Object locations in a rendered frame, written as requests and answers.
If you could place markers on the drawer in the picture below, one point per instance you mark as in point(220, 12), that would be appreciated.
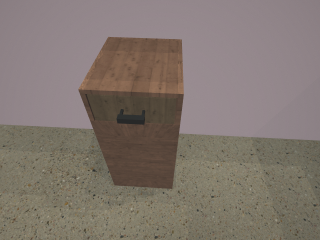
point(158, 110)

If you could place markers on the cabinet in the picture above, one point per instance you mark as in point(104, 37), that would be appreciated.
point(138, 155)

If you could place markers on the handle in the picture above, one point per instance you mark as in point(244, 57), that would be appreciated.
point(130, 119)

